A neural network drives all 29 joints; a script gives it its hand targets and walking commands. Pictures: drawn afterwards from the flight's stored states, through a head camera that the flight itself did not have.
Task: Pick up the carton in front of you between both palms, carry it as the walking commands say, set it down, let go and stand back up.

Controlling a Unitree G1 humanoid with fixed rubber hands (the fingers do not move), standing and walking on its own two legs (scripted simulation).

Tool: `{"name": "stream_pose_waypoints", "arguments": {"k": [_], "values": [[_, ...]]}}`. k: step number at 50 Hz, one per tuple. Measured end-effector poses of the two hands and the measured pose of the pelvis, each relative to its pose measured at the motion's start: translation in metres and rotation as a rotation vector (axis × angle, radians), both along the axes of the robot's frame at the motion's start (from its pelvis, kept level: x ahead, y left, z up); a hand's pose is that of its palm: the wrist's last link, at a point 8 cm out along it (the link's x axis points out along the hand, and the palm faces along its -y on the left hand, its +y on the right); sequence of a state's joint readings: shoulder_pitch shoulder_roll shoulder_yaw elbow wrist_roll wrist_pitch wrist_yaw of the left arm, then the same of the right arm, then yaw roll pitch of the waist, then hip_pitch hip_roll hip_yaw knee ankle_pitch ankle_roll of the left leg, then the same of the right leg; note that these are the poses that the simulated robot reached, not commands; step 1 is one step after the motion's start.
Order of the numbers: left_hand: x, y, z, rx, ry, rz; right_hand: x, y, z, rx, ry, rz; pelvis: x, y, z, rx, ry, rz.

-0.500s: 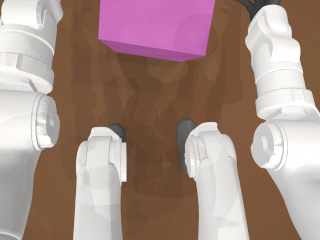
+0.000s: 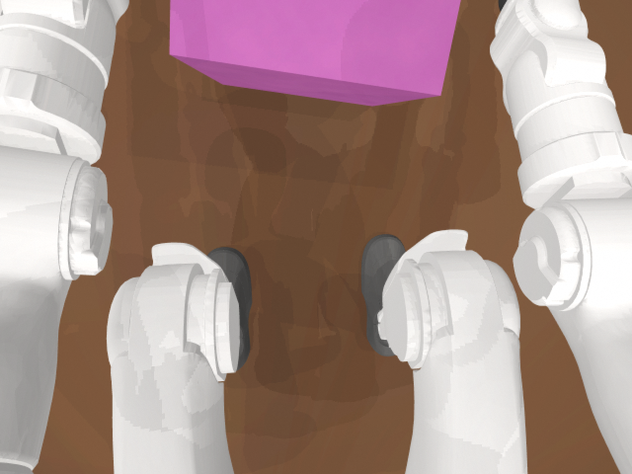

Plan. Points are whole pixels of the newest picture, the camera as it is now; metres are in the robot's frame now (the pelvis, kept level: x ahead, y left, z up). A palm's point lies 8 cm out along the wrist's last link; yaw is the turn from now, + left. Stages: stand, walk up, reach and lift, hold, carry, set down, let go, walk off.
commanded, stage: reach and lift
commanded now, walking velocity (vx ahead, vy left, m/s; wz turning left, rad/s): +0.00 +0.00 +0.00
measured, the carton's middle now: out of the picture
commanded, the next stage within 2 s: none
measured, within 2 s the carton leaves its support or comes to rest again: leaves its support in 0.60 s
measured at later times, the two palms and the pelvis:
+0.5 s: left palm out of the picture +0.57 +0.14 -0.17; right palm out of the picture +0.54 -0.16 -0.17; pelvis -0.01 +0.00 +0.01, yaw +0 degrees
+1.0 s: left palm out of the picture +0.51 +0.16 +0.00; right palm out of the picture +0.50 -0.14 +0.01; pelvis -0.01 -0.01 +0.09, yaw +2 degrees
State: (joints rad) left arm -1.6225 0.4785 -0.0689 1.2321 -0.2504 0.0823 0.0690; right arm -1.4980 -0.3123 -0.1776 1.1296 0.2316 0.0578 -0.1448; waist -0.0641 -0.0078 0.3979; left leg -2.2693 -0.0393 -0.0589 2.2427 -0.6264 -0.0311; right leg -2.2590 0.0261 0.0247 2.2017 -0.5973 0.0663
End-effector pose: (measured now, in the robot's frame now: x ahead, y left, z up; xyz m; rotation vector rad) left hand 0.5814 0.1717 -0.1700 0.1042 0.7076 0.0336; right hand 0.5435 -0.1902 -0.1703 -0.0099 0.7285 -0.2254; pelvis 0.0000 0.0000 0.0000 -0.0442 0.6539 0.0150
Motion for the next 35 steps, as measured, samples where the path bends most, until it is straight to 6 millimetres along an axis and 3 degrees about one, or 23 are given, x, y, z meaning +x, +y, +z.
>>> {"name": "stream_pose_waypoints", "arguments": {"k": [12, 19, 27, 31, 35], "values": [[-0.013, -0.023, -0.004, -0.041, 0.027, -0.038, -0.009, 0.032, -0.003, 0.028, 0.016, 0.030, -0.008, 0.000, 0.011, -0.005, 0.011, -0.003], [-0.012, -0.030, -0.002, -0.011, 0.040, -0.038, -0.011, 0.031, -0.002, 0.018, 0.024, 0.006, -0.013, 0.001, 0.015, -0.003, -0.011, -0.005], [-0.012, -0.029, -0.001, -0.032, 0.061, -0.048, -0.001, 0.030, 0.002, 0.023, 0.045, 0.049, -0.007, 0.002, 0.005, -0.002, -0.027, -0.004], [-0.017, -0.028, 0.000, -0.042, 0.060, -0.028, 0.002, 0.032, 0.010, 0.026, 0.039, 0.038, -0.001, 0.003, 0.004, 0.001, -0.004, -0.004], [-0.022, -0.027, 0.022, -0.039, 0.032, 0.019, -0.003, 0.037, 0.033, 0.028, 0.008, 0.005, 0.002, 0.001, 0.008, 0.002, 0.026, 0.002]]}}
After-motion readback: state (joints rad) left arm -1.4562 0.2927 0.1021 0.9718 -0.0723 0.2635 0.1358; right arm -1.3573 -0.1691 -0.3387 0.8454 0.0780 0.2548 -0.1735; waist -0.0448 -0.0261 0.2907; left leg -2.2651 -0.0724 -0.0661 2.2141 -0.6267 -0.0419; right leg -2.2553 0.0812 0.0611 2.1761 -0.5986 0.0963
